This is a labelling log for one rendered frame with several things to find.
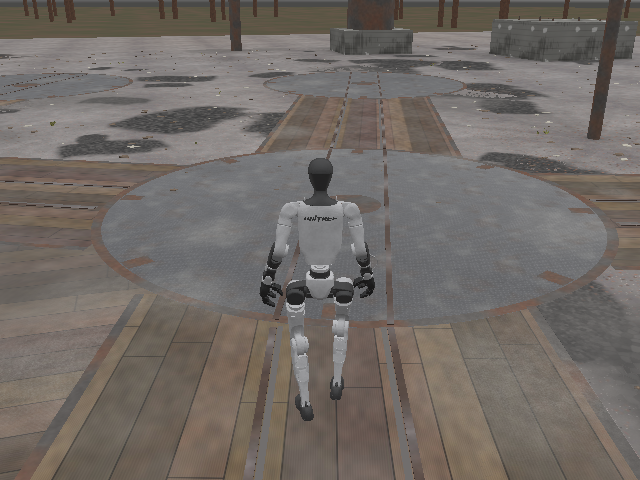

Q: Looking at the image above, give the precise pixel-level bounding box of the robot right hand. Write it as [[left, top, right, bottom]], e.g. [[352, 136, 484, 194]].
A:
[[353, 277, 375, 298]]

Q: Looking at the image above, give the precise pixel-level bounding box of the robot left upper arm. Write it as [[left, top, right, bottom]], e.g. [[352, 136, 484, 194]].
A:
[[272, 201, 300, 258]]

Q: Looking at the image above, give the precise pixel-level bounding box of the robot right thigh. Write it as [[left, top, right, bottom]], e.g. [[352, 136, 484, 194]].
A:
[[332, 277, 354, 337]]

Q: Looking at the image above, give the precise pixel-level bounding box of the robot left hand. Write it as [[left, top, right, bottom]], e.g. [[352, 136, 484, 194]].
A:
[[259, 282, 283, 307]]

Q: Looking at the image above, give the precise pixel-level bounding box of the robot right upper arm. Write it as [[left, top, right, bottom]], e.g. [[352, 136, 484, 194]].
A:
[[341, 201, 367, 257]]

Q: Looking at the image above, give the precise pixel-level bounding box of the robot left forearm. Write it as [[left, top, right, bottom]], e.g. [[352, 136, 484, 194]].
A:
[[262, 242, 282, 285]]

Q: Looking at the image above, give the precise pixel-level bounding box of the robot right forearm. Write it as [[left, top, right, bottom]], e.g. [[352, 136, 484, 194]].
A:
[[356, 242, 373, 280]]

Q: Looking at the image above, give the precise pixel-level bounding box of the robot left shin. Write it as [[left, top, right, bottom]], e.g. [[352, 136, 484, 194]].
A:
[[290, 338, 310, 407]]

